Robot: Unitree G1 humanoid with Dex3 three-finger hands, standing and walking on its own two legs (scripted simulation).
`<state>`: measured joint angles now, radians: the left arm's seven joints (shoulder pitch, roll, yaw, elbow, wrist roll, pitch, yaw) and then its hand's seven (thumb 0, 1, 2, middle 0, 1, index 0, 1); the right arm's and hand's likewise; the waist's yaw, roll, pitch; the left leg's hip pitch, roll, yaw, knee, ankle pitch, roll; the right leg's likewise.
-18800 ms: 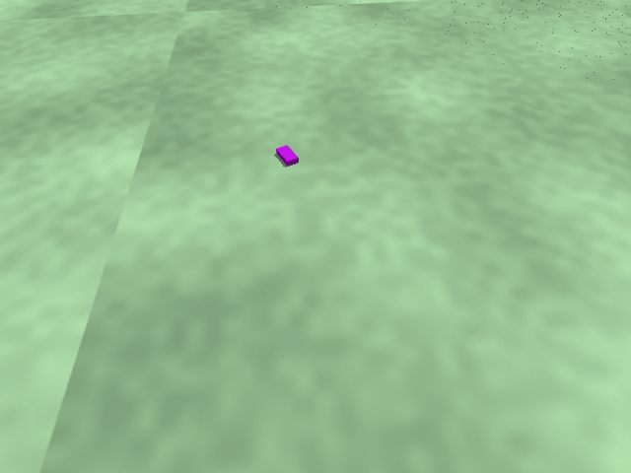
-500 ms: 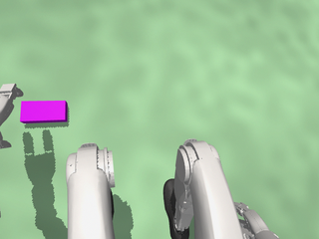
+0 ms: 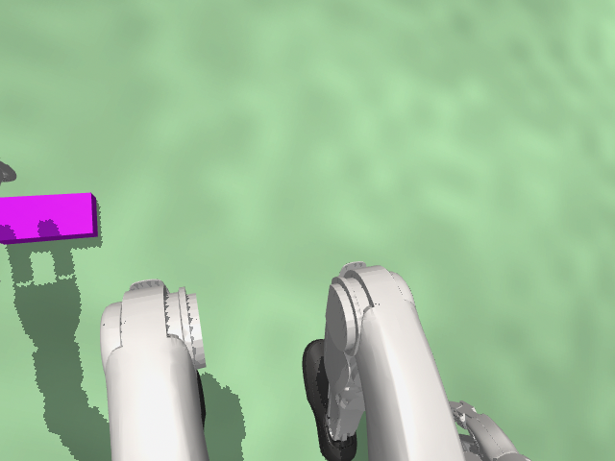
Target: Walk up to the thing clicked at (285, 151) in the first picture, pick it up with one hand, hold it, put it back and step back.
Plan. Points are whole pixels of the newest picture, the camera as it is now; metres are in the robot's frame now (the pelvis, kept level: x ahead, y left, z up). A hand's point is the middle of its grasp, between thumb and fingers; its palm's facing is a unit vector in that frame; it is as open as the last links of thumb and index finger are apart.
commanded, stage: rise first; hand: left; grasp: from above
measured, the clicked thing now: (48, 218) +0.44 +0.36 -0.30
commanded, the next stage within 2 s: approach in 1.52 s
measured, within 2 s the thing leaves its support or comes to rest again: neither
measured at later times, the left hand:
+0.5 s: hand out of the picture +0.38 +0.39 -0.19, palm faces -0.44 -0.14 -0.89, open 14.0 cm
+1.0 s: hand out of the picture +0.39 +0.39 -0.18, palm faces -0.43 -0.13 -0.89, open 13.9 cm
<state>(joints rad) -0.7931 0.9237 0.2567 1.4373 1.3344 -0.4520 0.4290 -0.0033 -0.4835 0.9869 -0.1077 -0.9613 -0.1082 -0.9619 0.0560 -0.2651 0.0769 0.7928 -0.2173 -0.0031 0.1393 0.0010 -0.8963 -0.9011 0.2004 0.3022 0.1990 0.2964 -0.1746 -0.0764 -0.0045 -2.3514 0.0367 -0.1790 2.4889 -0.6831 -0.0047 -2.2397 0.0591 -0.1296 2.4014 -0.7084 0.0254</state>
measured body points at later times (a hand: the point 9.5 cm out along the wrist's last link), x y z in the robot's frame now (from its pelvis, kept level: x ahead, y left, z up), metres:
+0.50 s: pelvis +0.00 +0.00 +0.00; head +0.23 +0.11 +0.37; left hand +0.40 +0.39 -0.14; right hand +0.10 -0.26 -0.10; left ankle +0.07 +0.13 -0.28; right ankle +0.10 -0.11 -0.28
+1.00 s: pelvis +0.00 +0.00 +0.00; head +0.23 +0.12 +0.37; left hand +0.41 +0.39 -0.13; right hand +0.10 -0.26 -0.10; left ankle +0.07 +0.13 -0.28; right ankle +0.10 -0.11 -0.28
